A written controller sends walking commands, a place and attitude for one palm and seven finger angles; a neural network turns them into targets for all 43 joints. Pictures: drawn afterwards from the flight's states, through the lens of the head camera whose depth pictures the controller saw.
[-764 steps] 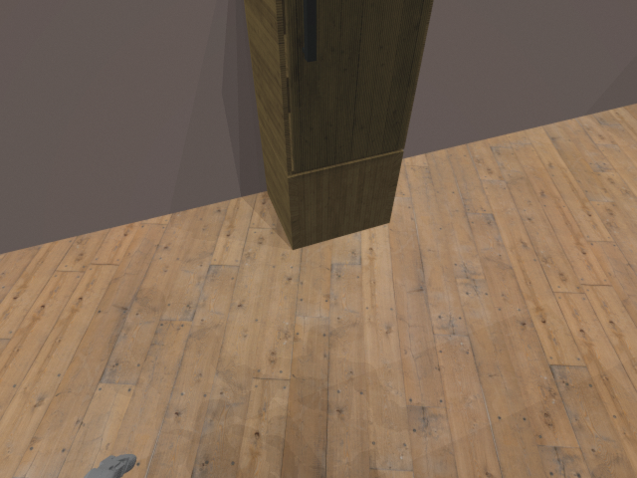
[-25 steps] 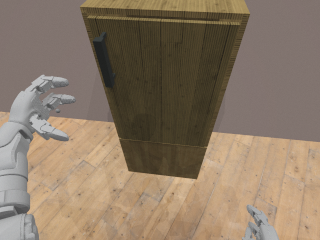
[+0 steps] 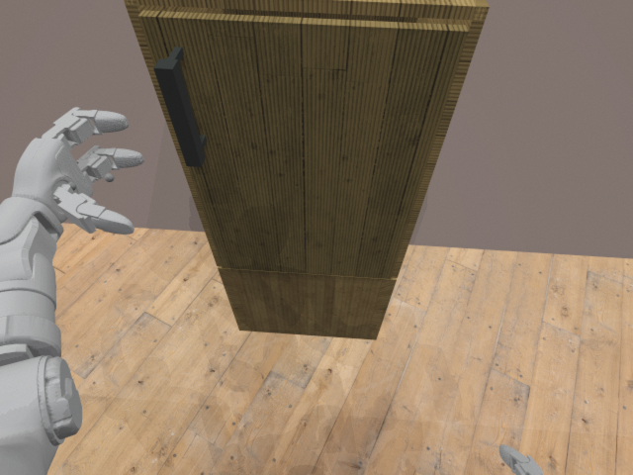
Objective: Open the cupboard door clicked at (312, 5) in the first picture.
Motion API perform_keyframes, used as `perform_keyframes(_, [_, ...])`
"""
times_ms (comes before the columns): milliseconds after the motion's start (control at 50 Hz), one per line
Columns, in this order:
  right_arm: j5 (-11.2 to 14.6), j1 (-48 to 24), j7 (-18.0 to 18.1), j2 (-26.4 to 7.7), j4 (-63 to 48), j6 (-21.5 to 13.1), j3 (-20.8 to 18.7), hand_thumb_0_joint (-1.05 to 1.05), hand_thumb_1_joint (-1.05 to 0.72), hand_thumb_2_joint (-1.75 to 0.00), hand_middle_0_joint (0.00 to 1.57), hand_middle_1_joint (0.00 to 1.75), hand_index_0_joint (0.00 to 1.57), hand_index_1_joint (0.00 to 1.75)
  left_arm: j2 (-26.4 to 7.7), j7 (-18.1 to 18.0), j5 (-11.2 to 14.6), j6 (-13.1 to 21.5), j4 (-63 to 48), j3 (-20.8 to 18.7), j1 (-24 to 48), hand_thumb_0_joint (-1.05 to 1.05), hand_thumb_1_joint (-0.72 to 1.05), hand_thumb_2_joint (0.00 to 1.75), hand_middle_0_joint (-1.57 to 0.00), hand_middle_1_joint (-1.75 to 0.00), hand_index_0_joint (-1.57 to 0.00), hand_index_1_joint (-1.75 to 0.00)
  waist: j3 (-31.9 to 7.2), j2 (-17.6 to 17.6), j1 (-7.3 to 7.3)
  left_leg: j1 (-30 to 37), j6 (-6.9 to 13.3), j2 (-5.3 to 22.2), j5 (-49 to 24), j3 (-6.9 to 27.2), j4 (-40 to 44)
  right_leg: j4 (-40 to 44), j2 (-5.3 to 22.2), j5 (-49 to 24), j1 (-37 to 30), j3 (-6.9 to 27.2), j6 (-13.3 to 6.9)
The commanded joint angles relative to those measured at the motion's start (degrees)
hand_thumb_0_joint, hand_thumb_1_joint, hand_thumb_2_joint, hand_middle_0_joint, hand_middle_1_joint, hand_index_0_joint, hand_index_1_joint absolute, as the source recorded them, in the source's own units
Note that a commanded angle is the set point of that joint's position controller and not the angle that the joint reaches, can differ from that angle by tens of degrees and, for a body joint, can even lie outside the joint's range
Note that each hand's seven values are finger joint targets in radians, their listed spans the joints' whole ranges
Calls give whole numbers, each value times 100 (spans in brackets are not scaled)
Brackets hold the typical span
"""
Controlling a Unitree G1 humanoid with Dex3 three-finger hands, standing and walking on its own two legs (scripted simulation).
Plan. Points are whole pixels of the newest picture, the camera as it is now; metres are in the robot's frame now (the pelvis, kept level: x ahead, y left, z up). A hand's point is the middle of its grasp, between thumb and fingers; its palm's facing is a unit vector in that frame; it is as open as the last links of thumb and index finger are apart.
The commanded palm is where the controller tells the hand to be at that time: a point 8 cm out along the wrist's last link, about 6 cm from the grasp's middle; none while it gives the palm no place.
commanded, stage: move the hooked fingers beside the handle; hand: left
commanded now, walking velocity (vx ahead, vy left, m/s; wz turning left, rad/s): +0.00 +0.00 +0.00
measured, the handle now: (186, 109) +0.59 +0.20 +0.14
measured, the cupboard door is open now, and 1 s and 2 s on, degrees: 0 0 0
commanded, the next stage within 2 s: none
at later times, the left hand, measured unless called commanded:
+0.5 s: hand (128, 141) +0.48 +0.25 +0.16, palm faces -0.07 -1.00 +0.01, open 14.0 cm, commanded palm +0.47 +0.31 +0.15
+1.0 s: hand (148, 120) +0.54 +0.24 +0.15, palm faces -0.10 -0.99 +0.03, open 13.9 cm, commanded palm +0.52 +0.31 +0.14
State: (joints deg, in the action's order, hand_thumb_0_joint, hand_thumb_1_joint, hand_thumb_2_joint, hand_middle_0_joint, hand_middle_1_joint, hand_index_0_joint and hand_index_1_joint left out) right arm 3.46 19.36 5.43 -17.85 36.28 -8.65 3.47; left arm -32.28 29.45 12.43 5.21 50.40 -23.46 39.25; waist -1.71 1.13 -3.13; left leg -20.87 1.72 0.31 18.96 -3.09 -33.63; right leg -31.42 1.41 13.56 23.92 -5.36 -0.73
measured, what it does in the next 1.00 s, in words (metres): stands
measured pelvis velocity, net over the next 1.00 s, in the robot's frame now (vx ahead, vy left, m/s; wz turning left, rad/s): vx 0.01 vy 0.02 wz -0.04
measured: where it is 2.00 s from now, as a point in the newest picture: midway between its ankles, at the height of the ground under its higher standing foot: outside the picture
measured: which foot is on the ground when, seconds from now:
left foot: down 0.00-1.00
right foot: down 0.00-1.00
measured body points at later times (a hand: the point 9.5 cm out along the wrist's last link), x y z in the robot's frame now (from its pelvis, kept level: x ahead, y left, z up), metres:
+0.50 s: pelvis +0.00 +0.01 -0.01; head +0.08 +0.01 +0.44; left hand +0.48 +0.30 +0.16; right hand +0.02 -0.28 -0.11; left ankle -0.02 +0.10 -0.73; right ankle +0.02 -0.11 -0.73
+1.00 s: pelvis +0.01 +0.02 -0.01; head +0.13 +0.03 +0.42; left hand +0.54 +0.30 +0.15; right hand -0.04 -0.26 -0.11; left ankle -0.02 +0.10 -0.73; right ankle +0.02 -0.11 -0.73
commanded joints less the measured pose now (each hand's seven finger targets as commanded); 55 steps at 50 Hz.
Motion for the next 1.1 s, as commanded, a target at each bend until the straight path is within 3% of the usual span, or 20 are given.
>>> perform_keyframes(0, [-23,270,15,-928,-578,-94,-342,0,-90,-90,20,30,20,30,-1900,12,159,405,-615,-449,2408,0,-50,30,-30,-120,-30,-120,-1749,65,-15,435,-36,8,-1971,437,330,83,-151,-1674,-910,321,-123])
perform_keyframes(60, [-41,342,-18,-942,-589,-26,-365,0,-90,-90,20,30,20,30,-1844,-10,63,503,-521,-315,2715,0,-50,30,-30,-120,-30,-120,-1846,235,-69,439,-43,25,-1924,443,307,33,-139,-1564,-723,322,-109])
perform_keyframes(100, [-61,417,-29,-969,-589,38,-366,0,-90,-90,20,30,20,30,-2148,-61,16,607,-391,-526,2883,0,-50,30,-30,-120,-30,-120,-1913,238,-35,427,-57,32,-2057,469,249,-26,-168,-1605,-731,329,-133])
perform_keyframes(180, [-75,588,-22,-982,-485,140,-378,0,-90,-90,20,30,20,30,-2216,-65,-99,780,-138,-457,3408,0,-50,30,-30,-120,-30,-120,-2048,235,-204,343,-38,45,-1921,464,191,-47,-155,-1566,-661,355,-84])
perform_keyframes(260, [-111,722,-26,-972,-401,199,-392,0,-90,-90,20,30,20,30,-2089,-29,-144,935,-151,-275,3795,0,-50,30,-30,-120,-30,-120,-2393,683,-279,745,-96,72,-2365,539,89,-77,-176,-1643,-452,342,-93])
perform_keyframes(340, [-105,866,-20,-1036,-308,347,-393,0,-90,-90,20,30,20,30,-2369,39,-127,858,550,-487,3777,0,-50,30,-30,-120,-30,-120,-2178,151,-356,278,-16,67,-2109,496,57,-86,-197,-1705,-522,353,-57])
perform_keyframes(380, [-107,901,-24,-1052,-270,394,-389,0,-90,-90,20,30,20,30,-2342,44,-215,810,744,-350,4024,0,-50,30,-30,-120,-30,-120,-1945,308,-455,82,4,51,-1817,468,70,-51,-175,-1546,-351,368,-49])
perform_keyframes(420, [-127,975,-29,-1092,-308,473,-392,0,-90,-90,20,30,20,30,-2759,27,-294,823,843,-607,3997,0,-50,30,-30,-120,-30,-120,-2106,358,-378,-16,9,36,-1924,447,8,-115,-176,-1668,-479,408,-54])
perform_keyframes(500, [-141,1124,-25,-1124,-335,610,-378,0,-90,-90,20,30,20,30,-3063,13,-420,924,985,-647,4330,0,-50,30,-30,-120,-30,-120,-2213,337,-480,-226,24,33,-1814,451,-73,-174,-192,-1650,-481,440,-52])
perform_keyframes(580, [-161,1265,-29,-1126,-270,709,-397,0,-90,-90,20,30,20,30,-3086,78,-488,1057,960,-546,4740,0,-50,30,-30,-120,-30,-120,-2520,762,-608,69,-4,66,-1974,504,-189,-180,-219,-1576,-189,439,-44])
perform_keyframes(600, [-175,1328,-19,-1149,-245,741,-402,0,-90,-90,20,30,20,30,-3018,98,-437,1057,1050,-512,4841,0,-50,30,-30,-120,-30,-120,-2536,598,-701,116,0,94,-2064,528,-214,-204,-255,-1616,-118,400,-50])
perform_keyframes(680, [-187,1475,-14,-1185,-141,818,-400,0,-90,-90,20,30,20,30,-3075,144,-523,911,1393,-427,5089,0,-50,30,-30,-120,-30,-120,-2453,693,-826,29,6,117,-1879,579,-268,-147,-259,-1364,191,382,-18])
perform_keyframes(720, [-206,1554,-4,-1187,-107,862,-382,0,-90,-90,20,30,20,30,-3181,90,-591,885,1387,-425,5361,0,-50,30,-30,-120,-30,-120,-2565,938,-850,125,-37,129,-2094,633,-302,-195,-274,-1406,300,352,-39])
perform_keyframes(740, [-219,1592,-20,-1161,-87,867,-388,0,-90,-90,20,30,20,30,-2973,78,-622,862,1428,-271,5415,0,-50,30,-30,-120,-30,-120,-2568,1055,-919,248,-51,147,-2212,643,-339,-184,-287,-1415,442,339,-36])
perform_keyframes(820, [-286,1728,-105,-1151,-169,947,-427,0,-90,-90,20,30,20,30,-2961,49,-584,918,1298,-495,4790,0,-50,30,-30,-120,-30,-120,-2989,1069,-682,643,-177,234,-3202,715,-467,-309,-352,-1717,448,261,-69])
perform_keyframes(840, [-286,1710,-127,-1140,-173,978,-421,0,-90,-90,20,30,20,30,-2809,64,-572,884,1401,-382,4758,0,-50,30,-30,-120,-30,-120,-2831,976,-736,535,-164,241,-3112,691,-467,-293,-358,-1712,482,251,-59])
perform_keyframes(900, [-274,1698,-130,-1169,-256,1057,-409,0,-90,-90,20,30,20,30,-2964,26,-535,811,1461,-543,4674,0,-50,30,-30,-120,-30,-120,-2515,615,-713,55,-55,188,-2658,611,-401,-293,-357,-1737,282,258,-64])
perform_keyframes(1000, [-279,1706,-169,-1160,-416,1167,-422,0,-90,-90,20,30,20,30,-3720,-157,-678,973,961,-1072,4601,0,-50,30,-30,-120,-30,-120,-2848,743,-531,-13,-52,156,-2890,557,-459,-407,-344,-2085,-95,321,-62])
perform_keyframes(1040, [-263,1684,-208,-1095,-405,1201,-425,0,-90,-90,20,30,20,30,-3330,-161,-733,930,1110,-774,4505,0,-50,30,-30,-120,-30,-120,-2685,947,-604,109,-84,187,-3012,542,-491,-384,-349,-2039,167,303,-38])
perform_keyframes(1080, [-253,1683,-212,-1117,-396,1226,-440,0,-90,-90,20,30,20,30,-3295,-111,-713,911,1125,-727,4486,0,-50,30,-30,-120,-30,-120,-2580,834,-637,67,-69,191,-2859,547,-499,-356,-356,-1920,211,298,-22])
